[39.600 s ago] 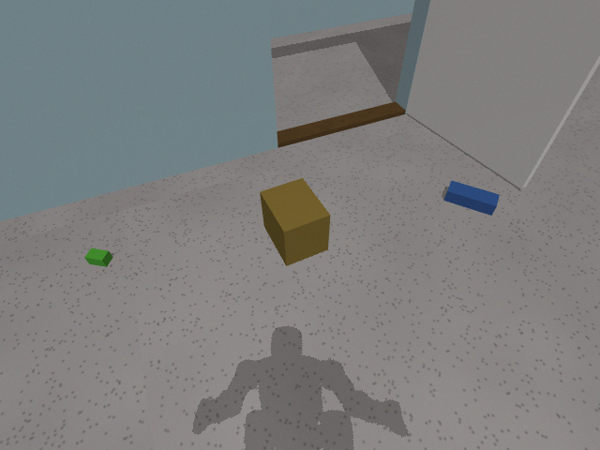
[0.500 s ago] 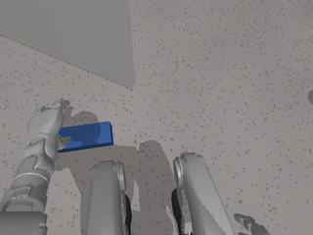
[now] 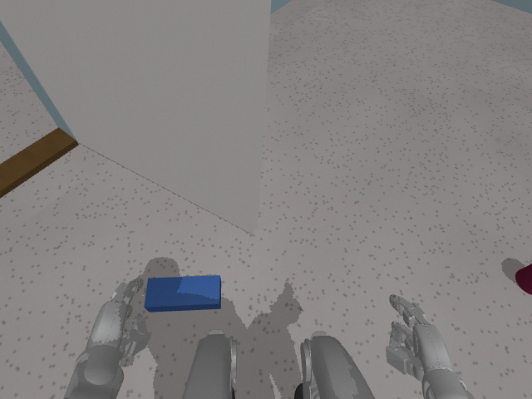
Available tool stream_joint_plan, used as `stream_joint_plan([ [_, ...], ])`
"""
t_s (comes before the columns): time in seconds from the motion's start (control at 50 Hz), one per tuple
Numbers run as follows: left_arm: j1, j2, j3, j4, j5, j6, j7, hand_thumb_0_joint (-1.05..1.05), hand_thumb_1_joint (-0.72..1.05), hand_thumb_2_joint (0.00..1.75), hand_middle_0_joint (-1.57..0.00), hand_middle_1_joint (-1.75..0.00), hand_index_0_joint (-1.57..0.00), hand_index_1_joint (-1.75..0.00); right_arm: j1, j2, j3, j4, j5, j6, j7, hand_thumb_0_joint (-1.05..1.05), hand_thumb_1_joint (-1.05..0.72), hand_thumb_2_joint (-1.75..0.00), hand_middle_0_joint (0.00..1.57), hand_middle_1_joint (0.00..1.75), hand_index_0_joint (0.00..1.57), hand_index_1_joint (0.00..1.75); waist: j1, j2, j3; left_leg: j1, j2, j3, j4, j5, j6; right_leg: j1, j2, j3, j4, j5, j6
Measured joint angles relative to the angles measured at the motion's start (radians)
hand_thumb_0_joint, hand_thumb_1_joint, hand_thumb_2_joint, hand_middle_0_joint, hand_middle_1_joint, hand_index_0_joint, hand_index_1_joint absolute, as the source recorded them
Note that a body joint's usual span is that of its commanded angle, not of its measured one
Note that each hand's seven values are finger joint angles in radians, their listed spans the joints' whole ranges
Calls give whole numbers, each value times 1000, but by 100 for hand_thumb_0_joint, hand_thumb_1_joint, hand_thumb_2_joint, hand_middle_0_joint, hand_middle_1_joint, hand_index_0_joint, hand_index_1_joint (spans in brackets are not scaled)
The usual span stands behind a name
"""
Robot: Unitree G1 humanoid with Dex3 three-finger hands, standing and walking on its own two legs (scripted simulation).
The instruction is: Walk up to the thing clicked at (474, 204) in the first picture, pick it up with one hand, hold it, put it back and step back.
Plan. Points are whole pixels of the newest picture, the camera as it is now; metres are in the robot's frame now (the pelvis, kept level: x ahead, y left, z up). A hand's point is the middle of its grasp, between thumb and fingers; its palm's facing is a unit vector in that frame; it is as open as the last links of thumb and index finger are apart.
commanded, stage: home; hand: left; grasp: from above
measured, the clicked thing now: (184, 293) +0.45 +0.24 -0.57
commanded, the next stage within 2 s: none
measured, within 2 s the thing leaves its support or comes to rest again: neither
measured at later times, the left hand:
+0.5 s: hand (115, 336) +0.22 +0.19 +0.07, palm faces +0.10 -0.97 -0.21, open 7.4 cm
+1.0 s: hand (118, 341) +0.21 +0.19 +0.06, palm faces +0.09 -0.97 -0.21, open 7.4 cm
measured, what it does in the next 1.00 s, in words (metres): rises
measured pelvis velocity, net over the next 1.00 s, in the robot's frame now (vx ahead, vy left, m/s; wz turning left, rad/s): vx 0.06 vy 0.00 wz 0.04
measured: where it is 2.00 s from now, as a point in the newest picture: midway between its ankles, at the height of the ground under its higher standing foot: outside the picture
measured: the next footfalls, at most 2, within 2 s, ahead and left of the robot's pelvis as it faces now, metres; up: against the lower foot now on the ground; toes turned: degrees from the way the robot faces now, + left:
none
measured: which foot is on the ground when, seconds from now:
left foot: down 0.00-1.00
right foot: down 0.00-1.00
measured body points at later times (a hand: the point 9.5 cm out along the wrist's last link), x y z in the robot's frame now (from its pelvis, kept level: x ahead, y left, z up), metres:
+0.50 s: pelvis +0.06 +0.00 +0.11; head +0.07 +0.01 +0.56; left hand +0.21 +0.24 +0.09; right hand +0.22 -0.24 +0.05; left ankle +0.07 +0.11 -0.57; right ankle +0.06 -0.12 -0.57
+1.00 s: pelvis +0.06 +0.00 +0.11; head +0.08 +0.00 +0.56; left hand +0.20 +0.24 +0.08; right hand +0.23 -0.23 +0.05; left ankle +0.07 +0.11 -0.57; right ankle +0.06 -0.12 -0.57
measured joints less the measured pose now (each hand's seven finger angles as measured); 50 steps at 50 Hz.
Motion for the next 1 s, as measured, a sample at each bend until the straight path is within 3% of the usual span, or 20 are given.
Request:
stream_joint_plan([
  [0.18, 179, -61, 31, -144, -159, 111, -1, 1, 90, 90, -21, -29, -21, -30, 133, 15, 29, -12, 1, -27, -63, 1, -90, -90, 21, 30, 21, 30, -13, 17, 15, 300, 1, 3, -260, 49, 2, 304, 0, 4, -271, 56, 1],
  [0.32, 324, -95, 48, -283, -228, 171, -13, 1, 90, 90, -21, -29, -20, -30, 220, 2, 22, -32, -6, -53, -111, 2, -90, -90, 21, 30, 21, 30, -13, 27, 12, 502, 4, 9, -431, 81, 4, 508, 2, 11, -452, 95, 2],
  [0.46, 387, -97, 46, -338, -229, 186, -43, 1, 90, 90, -20, -29, -20, -30, 224, -9, 7, -48, -20, -83, -128, 2, -90, -90, 20, 30, 20, 30, -3, 32, 5, 607, 2, 12, -507, 91, 5, 612, -1, 14, -527, 106, 2],
  [0.62, 363, -100, 40, -297, -216, 187, -70, 1, 91, 90, -20, -29, -20, -30, 182, -15, 5, -53, -34, -113, -123, 2, -90, -90, 20, 30, 20, 30, 13, 19, 21, 640, -2, 7, -519, 93, 1, 645, -5, 9, -533, 101, 0],
  [1.0, 361, -96, 38, -298, -212, 168, -66, 1, 91, 90, -20, -29, -20, -30, 191, -6, 12, -23, -41, -117, -117, 2, -90, -90, 21, 30, 21, 30, 17, 19, 43, 643, -1, 9, -519, 94, 0, 646, -4, 11, -530, 102, -1],
])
